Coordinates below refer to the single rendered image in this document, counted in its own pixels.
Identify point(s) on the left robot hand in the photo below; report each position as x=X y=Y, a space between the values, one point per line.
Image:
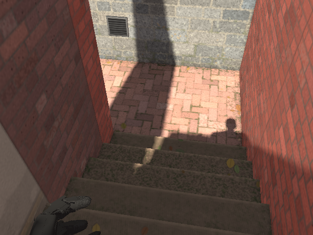
x=47 y=222

